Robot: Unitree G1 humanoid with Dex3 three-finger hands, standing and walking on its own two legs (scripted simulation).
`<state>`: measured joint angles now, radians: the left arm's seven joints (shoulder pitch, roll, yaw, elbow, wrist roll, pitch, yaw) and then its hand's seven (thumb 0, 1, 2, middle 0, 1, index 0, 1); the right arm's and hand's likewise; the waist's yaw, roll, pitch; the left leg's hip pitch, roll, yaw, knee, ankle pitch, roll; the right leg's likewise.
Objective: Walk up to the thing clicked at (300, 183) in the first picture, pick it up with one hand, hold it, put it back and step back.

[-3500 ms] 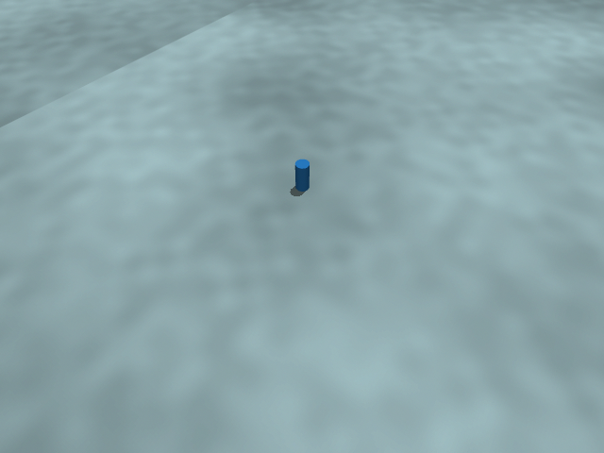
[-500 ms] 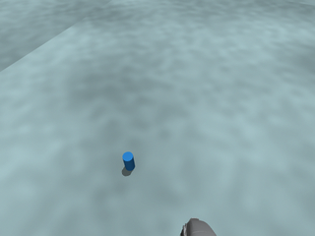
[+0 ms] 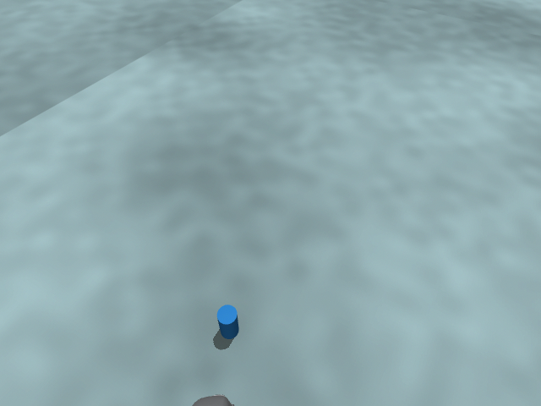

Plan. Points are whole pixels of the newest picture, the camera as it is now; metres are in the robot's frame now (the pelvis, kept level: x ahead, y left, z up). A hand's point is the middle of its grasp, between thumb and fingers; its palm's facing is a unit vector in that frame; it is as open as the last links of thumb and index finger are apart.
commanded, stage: walk up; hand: left
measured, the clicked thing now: (228, 322) +0.48 +0.15 -0.68
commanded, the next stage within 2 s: stand in 1.50 s
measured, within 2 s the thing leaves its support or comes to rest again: neither
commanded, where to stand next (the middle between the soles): +0.15 +0.00 m, yaw +0 degrees
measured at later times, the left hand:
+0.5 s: hand (128, 394) +0.16 +0.24 -0.13, palm faces -0.06 -0.93 -0.36, open 7.4 cm
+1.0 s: hand (130, 390) +0.16 +0.24 -0.13, palm faces -0.04 -0.95 -0.32, open 7.4 cm
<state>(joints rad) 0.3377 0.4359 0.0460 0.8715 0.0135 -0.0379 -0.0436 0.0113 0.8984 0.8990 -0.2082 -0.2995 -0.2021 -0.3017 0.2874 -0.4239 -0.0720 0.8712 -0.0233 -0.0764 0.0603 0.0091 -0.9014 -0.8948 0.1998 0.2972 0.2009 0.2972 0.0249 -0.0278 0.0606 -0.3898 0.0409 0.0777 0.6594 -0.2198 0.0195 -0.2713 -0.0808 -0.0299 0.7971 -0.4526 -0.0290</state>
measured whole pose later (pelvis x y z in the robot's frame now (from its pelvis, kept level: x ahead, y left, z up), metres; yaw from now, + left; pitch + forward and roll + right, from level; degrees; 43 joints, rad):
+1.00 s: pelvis +0.07 -0.01 +0.03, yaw -2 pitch -3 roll +0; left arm 0.06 0.35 0.01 1.18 0.00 0.00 -0.02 0.01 0.90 0.90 -0.21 -0.30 -0.20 -0.30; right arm 0.06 -0.37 -0.01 1.18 0.00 -0.02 0.02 0.01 -0.90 -0.89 0.20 0.30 0.20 0.30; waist 0.00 -0.01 0.06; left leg -0.11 0.04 0.09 0.33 -0.17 -0.01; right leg -0.16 -0.04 -0.03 0.33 -0.13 0.02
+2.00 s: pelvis +0.10 -0.01 +0.03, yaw -1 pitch -2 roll +0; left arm 0.08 0.35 0.00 1.14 0.01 -0.01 -0.01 0.01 0.90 0.90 -0.21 -0.30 -0.20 -0.30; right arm 0.08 -0.35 -0.01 1.16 -0.01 -0.02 0.01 0.01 -0.90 -0.89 0.20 0.30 0.20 0.30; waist -0.01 0.01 0.05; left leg -0.07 0.04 0.08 0.29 -0.18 -0.02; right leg -0.12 -0.03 -0.04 0.31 -0.16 0.01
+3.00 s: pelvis +0.09 -0.02 +0.03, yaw +0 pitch -2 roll +0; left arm 0.10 0.35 0.00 1.13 0.01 -0.01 -0.01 0.01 0.90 0.90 -0.21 -0.30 -0.20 -0.30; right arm 0.12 -0.35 0.00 1.15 -0.01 -0.01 0.01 0.01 -0.90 -0.89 0.20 0.30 0.20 0.30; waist -0.01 0.01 0.04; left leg -0.07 0.05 0.06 0.29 -0.18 -0.03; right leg -0.12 -0.03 -0.05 0.31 -0.16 0.01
